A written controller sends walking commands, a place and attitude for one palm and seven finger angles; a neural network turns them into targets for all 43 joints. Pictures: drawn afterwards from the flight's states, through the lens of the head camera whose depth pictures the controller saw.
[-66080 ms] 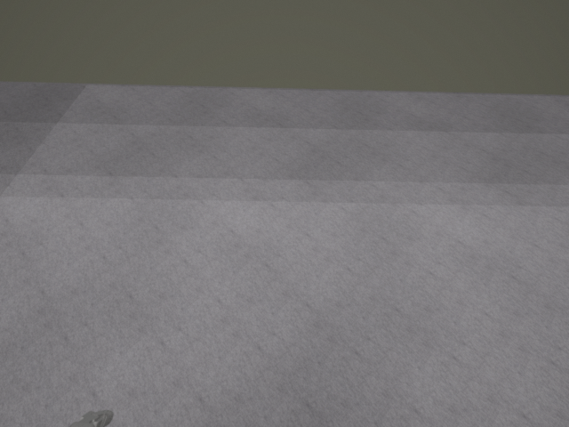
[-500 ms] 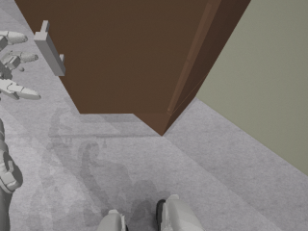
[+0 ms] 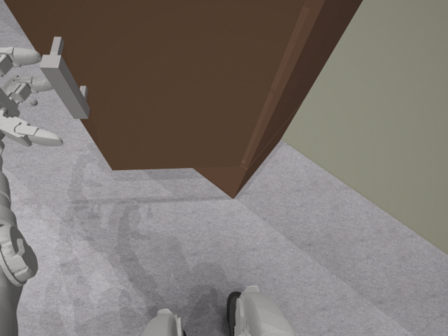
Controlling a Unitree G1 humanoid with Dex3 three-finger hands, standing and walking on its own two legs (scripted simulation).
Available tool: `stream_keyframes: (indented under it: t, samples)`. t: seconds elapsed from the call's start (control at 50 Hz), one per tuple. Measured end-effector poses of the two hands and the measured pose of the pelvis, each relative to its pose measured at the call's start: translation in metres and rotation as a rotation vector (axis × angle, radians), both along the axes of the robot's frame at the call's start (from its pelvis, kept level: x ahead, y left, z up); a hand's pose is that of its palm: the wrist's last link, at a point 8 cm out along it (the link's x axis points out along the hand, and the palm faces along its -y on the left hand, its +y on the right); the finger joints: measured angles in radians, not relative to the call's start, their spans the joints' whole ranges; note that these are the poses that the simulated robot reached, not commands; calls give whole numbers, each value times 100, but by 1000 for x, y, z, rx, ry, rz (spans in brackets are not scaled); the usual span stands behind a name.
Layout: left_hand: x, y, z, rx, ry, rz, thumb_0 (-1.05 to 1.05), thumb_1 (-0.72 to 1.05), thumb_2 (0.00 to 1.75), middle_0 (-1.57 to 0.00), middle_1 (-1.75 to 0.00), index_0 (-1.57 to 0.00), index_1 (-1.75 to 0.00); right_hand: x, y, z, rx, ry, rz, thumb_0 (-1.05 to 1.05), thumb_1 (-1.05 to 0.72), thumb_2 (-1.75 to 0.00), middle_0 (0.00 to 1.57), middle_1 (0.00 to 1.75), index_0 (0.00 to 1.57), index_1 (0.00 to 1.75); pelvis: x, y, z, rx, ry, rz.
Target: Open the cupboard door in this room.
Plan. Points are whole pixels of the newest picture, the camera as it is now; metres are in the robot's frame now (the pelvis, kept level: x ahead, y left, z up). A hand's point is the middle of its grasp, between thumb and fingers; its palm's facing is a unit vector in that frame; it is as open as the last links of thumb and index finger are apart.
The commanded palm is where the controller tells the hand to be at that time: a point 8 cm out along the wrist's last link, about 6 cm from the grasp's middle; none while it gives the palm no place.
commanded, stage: move the hooked fingers beside the handle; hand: left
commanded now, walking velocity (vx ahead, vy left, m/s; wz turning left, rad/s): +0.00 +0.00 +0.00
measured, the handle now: (70, 80) +0.53 +0.22 +0.07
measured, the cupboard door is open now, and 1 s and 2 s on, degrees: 42 42 42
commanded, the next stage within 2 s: slide the fingers in behind the handle in 0.46 s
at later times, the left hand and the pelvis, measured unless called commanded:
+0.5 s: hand (28, 105) +0.48 +0.27 +0.07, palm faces -0.01 -1.00 -0.02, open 13.9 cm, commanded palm +0.46 +0.32 +0.07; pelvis -0.01 -0.01 -0.01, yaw +1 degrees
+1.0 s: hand (48, 103) +0.49 +0.25 +0.07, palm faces -0.02 -1.00 +0.00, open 13.9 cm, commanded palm +0.46 +0.29 +0.07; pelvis -0.01 +0.00 +0.00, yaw +0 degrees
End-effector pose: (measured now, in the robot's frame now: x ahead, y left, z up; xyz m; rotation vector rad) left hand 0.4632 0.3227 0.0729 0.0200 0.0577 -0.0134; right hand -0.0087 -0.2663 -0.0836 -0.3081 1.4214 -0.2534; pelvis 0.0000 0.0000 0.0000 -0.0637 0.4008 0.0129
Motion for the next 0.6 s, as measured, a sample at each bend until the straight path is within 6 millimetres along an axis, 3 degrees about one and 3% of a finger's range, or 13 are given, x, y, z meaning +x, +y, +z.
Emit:
stream_keyframes:
  t: [0.18, 0.3, 0.6]
  samples:
    - [-5, 0, 5, 5, -4, 18, -1, -50, 30, -30, -120, -30, -120, 27, -3, -1, 1, -75, 31, 0, -90, -90, 21, 29, 21, 30, 2, -3, 1, 1, -16, 6]
    - [-9, 4, 5, 1, 7, 19, -1, -50, 30, -30, -120, -30, -120, 34, -6, -3, -1, -94, 53, 0, -90, -90, 21, 29, 21, 30, -1, -5, 0, 4, -18, 10]
    - [-4, 5, -1, 4, 0, 4, -1, -50, 30, -30, -120, -30, -120, 8, -11, -6, -25, -38, 38, 0, -90, -90, 21, 29, 21, 30, -11, -6, -7, 1, 5, 10]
